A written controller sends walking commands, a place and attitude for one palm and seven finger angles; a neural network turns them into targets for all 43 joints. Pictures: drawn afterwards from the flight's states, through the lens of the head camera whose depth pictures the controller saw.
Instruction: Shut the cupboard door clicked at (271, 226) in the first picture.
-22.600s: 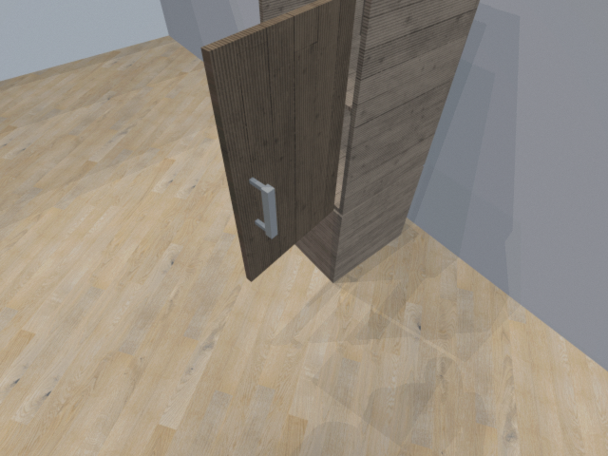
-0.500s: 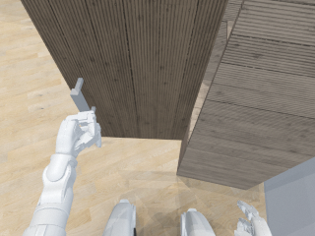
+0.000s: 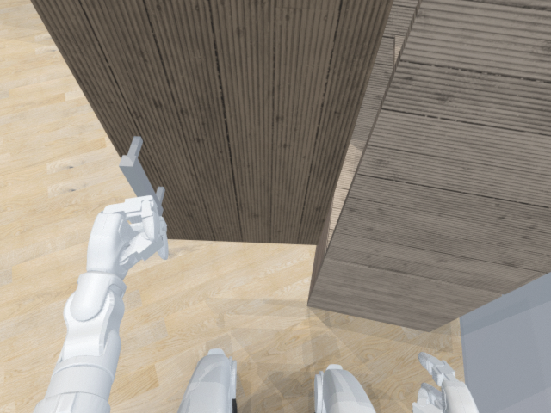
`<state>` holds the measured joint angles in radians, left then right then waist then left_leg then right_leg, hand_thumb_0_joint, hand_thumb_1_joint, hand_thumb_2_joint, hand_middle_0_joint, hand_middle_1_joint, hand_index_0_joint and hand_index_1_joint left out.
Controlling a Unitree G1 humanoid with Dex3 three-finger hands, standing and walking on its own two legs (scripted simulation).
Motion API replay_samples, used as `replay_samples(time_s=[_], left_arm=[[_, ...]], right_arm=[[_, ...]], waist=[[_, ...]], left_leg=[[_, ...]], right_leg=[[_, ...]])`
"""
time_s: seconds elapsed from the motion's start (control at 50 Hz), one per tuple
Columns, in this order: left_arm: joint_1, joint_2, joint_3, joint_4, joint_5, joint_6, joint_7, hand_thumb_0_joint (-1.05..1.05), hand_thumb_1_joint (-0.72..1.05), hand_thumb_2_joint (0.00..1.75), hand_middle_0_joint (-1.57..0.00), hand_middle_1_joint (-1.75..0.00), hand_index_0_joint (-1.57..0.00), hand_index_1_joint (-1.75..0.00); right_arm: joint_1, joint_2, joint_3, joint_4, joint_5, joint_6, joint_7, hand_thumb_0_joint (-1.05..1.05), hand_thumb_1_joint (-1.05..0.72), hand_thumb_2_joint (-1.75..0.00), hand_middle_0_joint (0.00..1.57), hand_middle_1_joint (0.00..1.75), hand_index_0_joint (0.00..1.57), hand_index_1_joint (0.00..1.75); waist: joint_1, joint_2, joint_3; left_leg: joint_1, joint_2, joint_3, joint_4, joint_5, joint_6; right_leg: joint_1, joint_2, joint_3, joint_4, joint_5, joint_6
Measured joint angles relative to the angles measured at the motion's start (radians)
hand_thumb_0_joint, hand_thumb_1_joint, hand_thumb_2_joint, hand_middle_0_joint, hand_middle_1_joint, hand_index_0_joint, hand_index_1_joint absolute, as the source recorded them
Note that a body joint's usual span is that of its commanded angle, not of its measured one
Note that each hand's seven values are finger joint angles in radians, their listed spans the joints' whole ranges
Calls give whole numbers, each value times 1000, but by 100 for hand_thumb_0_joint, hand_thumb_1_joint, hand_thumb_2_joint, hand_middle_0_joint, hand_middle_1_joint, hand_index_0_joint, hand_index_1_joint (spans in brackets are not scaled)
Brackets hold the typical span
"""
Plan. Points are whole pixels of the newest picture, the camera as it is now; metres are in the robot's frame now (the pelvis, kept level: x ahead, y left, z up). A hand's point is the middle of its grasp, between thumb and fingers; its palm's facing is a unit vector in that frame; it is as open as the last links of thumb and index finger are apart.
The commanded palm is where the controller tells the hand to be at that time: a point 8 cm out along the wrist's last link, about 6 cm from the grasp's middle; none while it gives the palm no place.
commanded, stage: push the door shut along its arc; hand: left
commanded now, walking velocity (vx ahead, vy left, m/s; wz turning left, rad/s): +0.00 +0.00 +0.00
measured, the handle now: (146, 180) +0.44 +0.22 +0.04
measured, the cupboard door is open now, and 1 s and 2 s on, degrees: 100 83 68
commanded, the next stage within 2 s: pull the fist back off the door in 1.84 s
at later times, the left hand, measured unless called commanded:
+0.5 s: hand (157, 211) +0.39 +0.19 +0.04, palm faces -0.15 -0.99 -0.01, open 3.2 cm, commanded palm +0.39 +0.23 +0.04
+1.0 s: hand (184, 176) +0.45 +0.16 +0.04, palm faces -0.29 -0.96 -0.05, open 3.1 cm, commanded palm +0.47 +0.19 +0.04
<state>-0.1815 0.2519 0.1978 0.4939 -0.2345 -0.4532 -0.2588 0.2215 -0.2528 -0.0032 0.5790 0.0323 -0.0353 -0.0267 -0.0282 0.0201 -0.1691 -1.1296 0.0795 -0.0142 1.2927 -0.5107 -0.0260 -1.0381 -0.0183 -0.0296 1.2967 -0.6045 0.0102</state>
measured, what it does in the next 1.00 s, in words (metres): stands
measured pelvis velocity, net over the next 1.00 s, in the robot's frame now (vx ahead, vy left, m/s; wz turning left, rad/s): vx -0.03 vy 0.02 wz -0.01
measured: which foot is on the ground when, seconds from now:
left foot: down 0.00-1.00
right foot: down 0.00-1.00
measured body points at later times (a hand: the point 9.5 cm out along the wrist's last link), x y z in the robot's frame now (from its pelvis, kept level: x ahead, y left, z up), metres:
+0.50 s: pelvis -0.01 +0.01 -0.01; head +0.09 +0.03 +0.43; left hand +0.39 +0.25 +0.04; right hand +0.10 -0.25 -0.12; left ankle +0.05 +0.14 -0.62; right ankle +0.01 -0.13 -0.62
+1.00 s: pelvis -0.03 +0.02 -0.03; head +0.11 +0.05 +0.40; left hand +0.47 +0.22 +0.04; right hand +0.05 -0.25 -0.14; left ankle +0.05 +0.14 -0.62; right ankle +0.01 -0.13 -0.62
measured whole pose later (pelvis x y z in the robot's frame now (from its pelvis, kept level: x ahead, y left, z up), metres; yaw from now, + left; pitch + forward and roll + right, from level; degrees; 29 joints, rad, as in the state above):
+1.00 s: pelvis -0.03 +0.02 -0.03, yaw +0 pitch +25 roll -5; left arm -0.87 0.44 0.16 1.07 -0.15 -0.40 -0.42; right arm 0.28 -0.27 0.02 0.67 0.03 -0.05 -0.01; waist -0.12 0.03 -0.16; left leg -1.35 0.06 -0.05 1.40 -0.49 0.00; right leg -1.23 -0.02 -0.05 1.37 -0.57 0.03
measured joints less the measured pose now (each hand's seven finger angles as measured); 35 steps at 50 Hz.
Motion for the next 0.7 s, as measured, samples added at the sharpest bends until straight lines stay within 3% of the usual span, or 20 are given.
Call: replay_samples(time_s=[0.3, 0.7], left_arm=[[-203, 69, 29, 179, -5, 22, -109, 2, 90, 90, -132, -150, -130, -150], [-473, 116, -22, 427, 28, 23, -135, 2, 90, 90, -133, -150, -134, -150]], right_arm=[[3, -8, 12, 24, 8, -9, -7, 1, -90, -90, 20, 30, 20, 30], [39, -9, 13, 83, 9, -5, 3, 1, -90, -90, 20, 30, 20, 30]], waist=[[-15, 2, 2], [-35, 4, 11]], left_leg=[[-55, 0, -14, 38, -2, 8], [-127, -20, -25, 61, 23, 24]], right_leg=[[-41, 2, -10, 19, 5, 6], [-97, -13, -20, 33, 26, 17]])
